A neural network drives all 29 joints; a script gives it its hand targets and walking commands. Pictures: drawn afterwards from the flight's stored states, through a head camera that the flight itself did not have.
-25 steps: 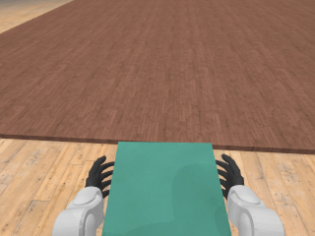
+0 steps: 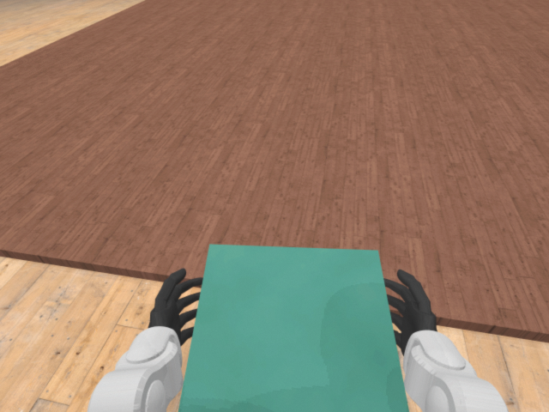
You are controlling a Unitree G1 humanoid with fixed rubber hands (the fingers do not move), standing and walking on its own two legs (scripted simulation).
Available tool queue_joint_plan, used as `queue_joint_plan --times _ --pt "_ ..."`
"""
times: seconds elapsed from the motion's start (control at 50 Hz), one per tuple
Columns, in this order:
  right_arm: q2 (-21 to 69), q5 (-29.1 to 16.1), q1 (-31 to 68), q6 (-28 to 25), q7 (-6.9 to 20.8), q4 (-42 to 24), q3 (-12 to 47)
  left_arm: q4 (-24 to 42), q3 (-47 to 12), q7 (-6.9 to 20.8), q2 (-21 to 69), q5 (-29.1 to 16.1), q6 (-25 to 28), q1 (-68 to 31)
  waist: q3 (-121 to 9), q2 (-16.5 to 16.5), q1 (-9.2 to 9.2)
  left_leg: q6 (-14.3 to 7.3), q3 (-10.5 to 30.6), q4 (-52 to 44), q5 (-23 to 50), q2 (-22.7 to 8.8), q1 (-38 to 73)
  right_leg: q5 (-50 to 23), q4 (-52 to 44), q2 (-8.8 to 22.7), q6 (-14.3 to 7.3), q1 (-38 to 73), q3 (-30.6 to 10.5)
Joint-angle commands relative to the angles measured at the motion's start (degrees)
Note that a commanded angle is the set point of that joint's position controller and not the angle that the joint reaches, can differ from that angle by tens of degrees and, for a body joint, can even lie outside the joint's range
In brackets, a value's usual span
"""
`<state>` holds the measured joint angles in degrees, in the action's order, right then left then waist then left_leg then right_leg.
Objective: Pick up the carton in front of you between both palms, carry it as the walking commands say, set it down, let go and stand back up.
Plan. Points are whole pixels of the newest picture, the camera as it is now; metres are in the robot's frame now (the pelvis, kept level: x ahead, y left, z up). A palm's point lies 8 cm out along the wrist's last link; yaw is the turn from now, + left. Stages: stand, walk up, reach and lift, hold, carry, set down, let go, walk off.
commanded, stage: carry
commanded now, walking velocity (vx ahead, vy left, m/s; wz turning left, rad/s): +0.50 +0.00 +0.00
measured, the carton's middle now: (288, 360) +0.22 +0.01 +0.02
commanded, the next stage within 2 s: none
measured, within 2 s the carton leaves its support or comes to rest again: neither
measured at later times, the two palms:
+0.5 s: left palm (214, 137) +0.61 +0.16 +0.13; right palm (371, 140) +0.60 -0.15 +0.14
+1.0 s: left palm (246, 99) +0.87 +0.13 +0.09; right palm (362, 98) +0.88 -0.18 +0.09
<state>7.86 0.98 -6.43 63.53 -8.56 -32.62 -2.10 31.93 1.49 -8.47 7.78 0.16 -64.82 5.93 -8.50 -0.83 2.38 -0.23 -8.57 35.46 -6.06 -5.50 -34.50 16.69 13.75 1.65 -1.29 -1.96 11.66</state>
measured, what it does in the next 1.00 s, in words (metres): walks ahead: left foot, then right foot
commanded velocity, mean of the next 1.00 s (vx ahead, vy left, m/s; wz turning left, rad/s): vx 0.22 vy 0.00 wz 0.00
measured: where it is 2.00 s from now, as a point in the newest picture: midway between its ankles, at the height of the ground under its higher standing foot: (292, 364)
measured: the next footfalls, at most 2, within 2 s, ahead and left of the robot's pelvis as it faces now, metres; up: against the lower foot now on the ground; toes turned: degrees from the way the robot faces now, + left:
left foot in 0.12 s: +0.26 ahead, +0.12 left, +0.00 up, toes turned +11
right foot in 0.60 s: +0.58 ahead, -0.09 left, +0.00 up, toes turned -10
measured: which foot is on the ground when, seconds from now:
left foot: up 0.00-0.10, down 0.12-0.60, up 0.62-0.92, down 0.94-1.00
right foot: down 0.00-0.14, up 0.16-0.58, down 0.60-1.00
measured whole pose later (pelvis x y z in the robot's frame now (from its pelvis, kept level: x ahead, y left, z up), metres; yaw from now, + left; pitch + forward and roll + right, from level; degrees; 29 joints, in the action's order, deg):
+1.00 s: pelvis +0.52 -0.02 -0.02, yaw -1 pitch +5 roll +1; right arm 9.2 -0.3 29.1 59.1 -11.3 -17.0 -15.9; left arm 19.3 15.7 -10.6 8.8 0.4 -60.4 -27.4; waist 6.2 1.1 0.5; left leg -1.8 -5.0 32.8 -13.6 0.4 -23.3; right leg 15.3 35.2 1.0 -4.2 -23.8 8.6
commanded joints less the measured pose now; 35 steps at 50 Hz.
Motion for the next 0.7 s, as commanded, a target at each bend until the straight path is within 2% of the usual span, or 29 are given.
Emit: queue_joint_plan --times 0.0,0.04,0.06,0.08,0.1,0.12,0.14,0.16,0.18,0.2,0.24,0.26,0.28,0.34,0.36,0.42,0.44,0.46,0.48,0.5,0.52,0.54,0.56,0.58,0.6,0.62,0.64,0.66,0.68 --pt "35.44 -7.57 16.48 0.54 0.10 -3.78 31.09 6.98 -31.03 1.45 34.22 -9.35 0.80 -17.24 0.84 10.10 -0.99 -0.82 -3.22 -4.70 3.31 1.43 2.24 -21.87 -3.69 12.13 -4.65 2.65 -4.72" --pt "35.38 -8.88 18.13 0.76 0.52 -4.85 31.59 7.32 -31.43 1.08 33.49 -9.22 0.74 -18.10 1.07 9.55 -1.13 -1.38 -5.98 -6.68 3.56 2.65 8.17 -28.14 0.73 11.65 -4.03 2.25 -3.50" --pt "34.20 -9.30 16.22 0.80 0.52 -5.53 31.26 8.96 -31.67 0.85 32.99 -9.65 0.70 -17.44 -1.21 7.50 -1.78 -1.90 -7.39 -7.20 2.08 4.04 15.73 -32.67 6.64 11.69 -3.26 0.86 -1.69" --pt "33.76 -9.29 16.18 0.75 0.52 -4.97 30.57 9.14 -31.45 0.70 32.44 -9.24 0.62 -17.92 -5.11 6.34 -2.61 -1.97 -10.34 -8.27 -2.16 6.95 25.63 -35.40 16.34 8.35 -1.98 -1.51 2.10" --pt "33.89 -9.62 16.50 0.88 0.54 -5.50 30.85 11.24 -31.13 0.40 30.83 -9.17 0.55 -19.52 -7.92 2.30 -4.05 -2.47 -2.99 -9.42 -6.60 1.98 36.12 -26.38 28.98 7.07 -0.46 -9.74 1.66" --pt "31.68 -10.00 17.10 0.69 0.45 -6.42 29.50 13.88 -32.27 0.40 31.46 -10.42 0.00 -20.58 -13.52 -12.40 -3.68 -10.19 26.57 -16.81 -19.03 -13.87 46.32 -12.33 47.35 0.78 2.37 -24.35 0.85" --pt "33.08 -10.99 20.31 0.40 0.52 -9.64 31.13 13.84 -32.57 0.30 31.48 -11.01 0.00 -21.27 -13.73 -17.89 -3.00 -13.60 39.99 -24.75 -16.32 -19.86 49.44 8.86 58.87 -2.98 2.18 -36.55 -5.33" --pt "34.05 -11.86 19.71 0.75 0.59 -9.14 31.39 13.65 -32.70 0.20 32.24 -11.28 0.35 -21.38 -12.19 -10.74 -3.50 -13.44 32.88 -22.63 -8.99 -18.94 46.52 8.29 63.71 1.67 -0.06 -38.23 -10.20" --pt "35.55 -11.66 21.45 0.49 0.58 -8.30 31.72 12.79 -32.51 0.33 34.26 -11.65 0.46 -23.88 -13.15 -6.49 -3.66 -12.43 29.08 -21.02 -2.20 -17.64 44.46 6.38 64.12 3.42 -0.97 -38.44 -10.98" --pt "35.94 -12.75 23.38 0.02 0.88 -9.89 32.09 11.86 -31.96 0.38 35.30 -10.89 0.72 -22.77 -12.77 -1.30 -3.21 -10.54 23.51 -20.80 -1.19 -15.92 40.32 2.93 60.03 5.34 -1.58 -36.91 -12.40" --pt "34.65 -12.43 25.85 0.25 1.01 -9.76 32.48 11.49 -30.25 0.29 34.39 -9.87 0.96 -24.94 -9.92 -1.06 -2.81 -7.82 16.08 -23.43 -3.46 -13.32 32.91 -0.93 53.16 5.95 -1.35 -32.86 -10.78" --pt "33.54 -12.97 27.17 0.53 0.92 -8.19 32.16 8.74 -29.78 -0.38 33.75 -8.90 0.78 -24.71 -9.20 -3.76 -3.03 -7.41 12.13 -23.78 -5.26 -12.04 31.79 -1.22 48.06 5.50 -1.08 -32.39 -9.78" --pt "31.53 -13.19 26.59 0.44 0.83 -8.30 31.08 9.94 -29.30 -1.24 32.07 -8.65 0.89 -26.72 -8.52 -6.41 -3.01 -7.29 11.07 -25.87 -9.20 -11.35 30.23 -2.91 46.26 4.85 -0.89 -32.44 -8.44" --pt "25.16 -12.39 31.93 1.46 -1.30 -3.19 27.65 4.70 -25.94 -3.48 27.06 -7.54 0.01 -31.31 -3.24 -4.80 -3.51 -8.80 7.34 -26.95 -4.95 -10.14 31.79 -7.24 35.67 5.08 0.22 -37.92 -6.26" --pt "23.92 -11.45 34.24 1.53 -1.87 -1.60 26.22 3.34 -24.39 -3.77 25.50 -7.06 -0.28 -33.04 -2.98 -5.90 -3.91 -8.79 6.27 -26.77 -4.78 -9.38 31.59 -8.44 31.83 4.88 0.39 -37.35 -5.34" --pt "22.85 -10.30 41.58 1.53 -3.63 5.40 23.03 -2.57 -21.83 -4.90 23.17 -7.33 -0.52 -42.35 -1.79 -5.07 -4.72 -9.01 4.52 -25.32 -1.78 -8.87 32.72 -11.67 25.78 3.80 -0.27 -35.92 -3.94" --pt "22.74 -10.18 45.13 1.47 -4.07 7.22 22.52 -4.36 -20.88 -5.06 22.81 -7.13 -0.47 -44.91 -0.42 -6.25 -4.55 -8.79 3.43 -24.97 -1.05 -8.99 32.65 -12.04 24.40 3.69 -0.73 -35.75 -3.89" --pt "23.49 -9.61 48.44 1.45 -4.57 10.18 21.91 -7.42 -19.06 -5.33 22.75 -6.40 -0.50 -47.75 1.03 -5.77 -4.44 -8.13 2.98 -23.69 2.59 -8.55 30.87 -13.81 22.78 3.41 -1.11 -33.69 -3.51" --pt "23.87 -9.48 50.27 1.23 -4.77 11.80 20.61 -8.01 -19.03 -5.41 23.50 -7.29 -0.34 -51.09 1.09 -8.32 -3.94 -7.27 1.47 -21.70 7.33 -7.74 31.64 -13.84 21.85 2.63 -1.65 -32.39 -3.04" --pt "25.34 -9.61 54.96 1.01 -5.08 13.20 20.76 -10.09 -18.23 -5.48 24.31 -6.98 -0.20 -54.26 0.31 -7.98 -3.38 -5.93 0.63 -18.56 12.48 -7.70 31.85 -14.64 21.50 2.21 -2.20 -29.03 -3.71" --pt "26.37 -9.80 55.68 1.03 -5.43 15.97 20.09 -11.33 -17.61 -5.50 24.45 -7.91 -0.02 -56.64 -1.09 -6.95 -2.46 -5.15 -1.12 -13.24 17.06 -7.42 31.57 -15.66 20.42 0.87 -2.77 -24.80 -2.22" --pt "26.82 -9.14 58.49 0.73 -5.73 17.27 19.33 -13.00 -16.92 -5.47 25.12 -7.86 0.28 -59.10 -3.69 -5.72 -1.16 -3.84 -3.91 -5.40 20.46 -5.06 31.66 -17.76 16.57 -2.21 -2.62 -18.98 1.28" --pt "27.59 -9.46 62.00 0.65 -5.87 18.07 18.63 -15.53 -16.02 -5.41 26.08 -7.84 0.41 -60.82 -7.34 -2.36 0.97 -2.34 -5.85 5.78 20.80 -1.96 29.25 -19.21 13.85 -4.66 -2.31 -9.17 3.09" --pt "26.92 -8.91 64.46 0.37 -6.13 16.91 18.17 -16.88 -14.56 -5.27 25.53 -8.19 0.52 -61.03 -13.02 4.10 2.12 -0.50 -4.17 18.49 4.02 1.09 21.08 -30.69 15.15 3.27 -2.19 2.25 -6.34" --pt "28.94 -8.29 64.28 1.12 -6.36 20.43 17.43 -17.24 -14.19 -5.62 25.43 -8.23 0.42 -65.86 -17.23 13.71 -0.47 1.00 0.04 32.42 -26.89 8.22 7.14 -47.15 15.00 18.80 -10.37 12.98 -30.31" --pt "29.81 -9.01 66.75 0.90 -6.38 18.83 16.95 -18.80 -14.22 -5.85 25.88 -8.65 0.49 -65.53 -23.30 16.41 0.68 -0.25 6.54 40.20 -28.89 8.60 3.61 -41.02 11.46 21.21 -16.14 15.23 -37.24" --pt "30.69 -8.75 65.97 1.06 -6.32 22.20 16.24 -17.27 -14.79 -5.59 27.26 -9.42 1.18 -67.43 -23.87 16.96 -0.24 -1.96 9.75 41.09 -27.34 5.64 1.82 -30.59 10.64 19.52 -15.18 14.21 -33.69" --pt "34.30 -9.76 69.82 0.64 -5.87 22.50 16.88 -17.64 -14.79 -5.10 30.24 -9.36 1.72 -68.52 -21.59 13.11 -0.15 -2.63 9.73 40.16 -25.88 4.62 -0.65 -33.60 11.30 17.44 -13.50 12.18 -30.73" --pt "36.22 -10.37 73.44 -0.34 -5.29 21.06 16.98 -17.86 -15.72 -4.36 33.88 -9.54 2.42 -70.68 -20.91 9.37 0.05 -2.89 9.67 38.33 -23.54 3.66 -1.63 -39.50 11.90 17.22 -13.03 10.65 -28.22"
